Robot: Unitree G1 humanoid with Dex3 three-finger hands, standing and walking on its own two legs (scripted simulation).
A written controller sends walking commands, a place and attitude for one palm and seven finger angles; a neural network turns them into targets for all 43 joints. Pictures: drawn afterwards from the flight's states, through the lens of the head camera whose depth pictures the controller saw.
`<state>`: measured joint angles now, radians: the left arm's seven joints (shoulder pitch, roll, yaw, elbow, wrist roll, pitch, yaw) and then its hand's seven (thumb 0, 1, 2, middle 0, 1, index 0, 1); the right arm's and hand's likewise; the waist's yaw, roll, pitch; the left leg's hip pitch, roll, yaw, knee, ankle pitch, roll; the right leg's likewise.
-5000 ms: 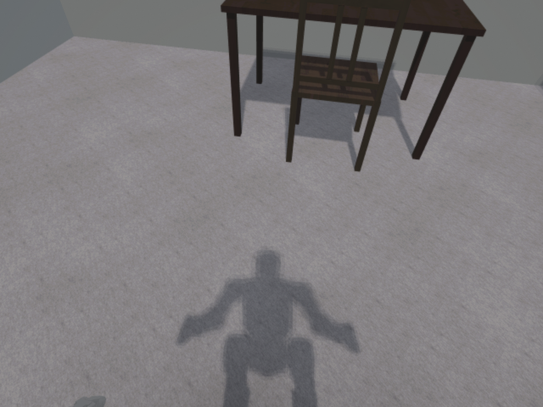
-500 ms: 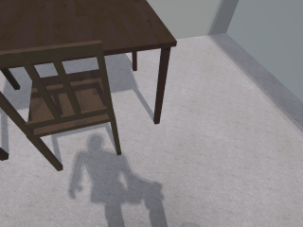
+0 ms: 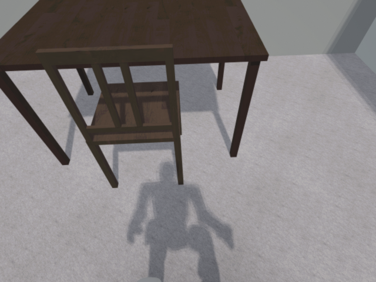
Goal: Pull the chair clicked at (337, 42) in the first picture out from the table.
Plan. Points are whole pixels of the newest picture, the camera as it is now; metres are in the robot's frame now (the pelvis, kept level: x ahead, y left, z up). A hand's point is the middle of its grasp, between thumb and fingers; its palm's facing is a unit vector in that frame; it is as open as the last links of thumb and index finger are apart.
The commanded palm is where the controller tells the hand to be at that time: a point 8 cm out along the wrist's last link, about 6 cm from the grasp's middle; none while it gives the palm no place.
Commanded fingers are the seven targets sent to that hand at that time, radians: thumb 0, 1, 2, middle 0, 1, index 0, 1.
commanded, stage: take the last steps up to it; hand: left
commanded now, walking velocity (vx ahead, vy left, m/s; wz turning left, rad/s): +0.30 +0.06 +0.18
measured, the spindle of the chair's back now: (108, 98) +0.73 +0.36 -0.09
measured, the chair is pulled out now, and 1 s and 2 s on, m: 0.00 0.00 0.00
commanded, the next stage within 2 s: come to a stop and stand still in 0.96 s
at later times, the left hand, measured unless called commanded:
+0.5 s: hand out of the picture +0.11 +0.22 -0.17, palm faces +0.07 -0.98 -0.19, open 7.4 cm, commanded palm none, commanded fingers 0.00 0.90 0.90 -0.20 -0.30 -0.20 -0.30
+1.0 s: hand (123, 258) +0.20 +0.19 -0.18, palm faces +0.18 -0.97 -0.15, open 7.3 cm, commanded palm none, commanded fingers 0.00 0.90 0.90 -0.20 -0.30 -0.20 -0.30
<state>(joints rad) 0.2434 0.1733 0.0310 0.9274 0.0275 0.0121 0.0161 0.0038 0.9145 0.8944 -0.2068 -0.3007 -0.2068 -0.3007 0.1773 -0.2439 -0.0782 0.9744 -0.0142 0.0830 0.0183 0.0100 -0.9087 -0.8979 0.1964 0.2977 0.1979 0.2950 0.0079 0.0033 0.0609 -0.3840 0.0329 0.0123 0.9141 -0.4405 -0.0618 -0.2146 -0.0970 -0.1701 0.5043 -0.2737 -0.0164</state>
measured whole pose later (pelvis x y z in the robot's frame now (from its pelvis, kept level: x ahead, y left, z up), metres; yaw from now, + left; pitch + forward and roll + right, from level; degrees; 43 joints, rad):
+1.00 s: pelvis +0.23 +0.02 +0.00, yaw +6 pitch +0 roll -2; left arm 0.33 0.15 0.04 1.10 0.02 -0.05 0.00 0.00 0.92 0.89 -0.20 -0.30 -0.20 -0.30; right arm 0.20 -0.17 -0.05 1.03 -0.02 -0.02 0.02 0.01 -0.92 -0.90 0.19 0.30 0.20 0.29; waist 0.03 0.01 0.01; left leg -0.42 0.09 0.07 0.67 -0.24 0.00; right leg -0.09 0.00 -0.16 0.37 -0.27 -0.02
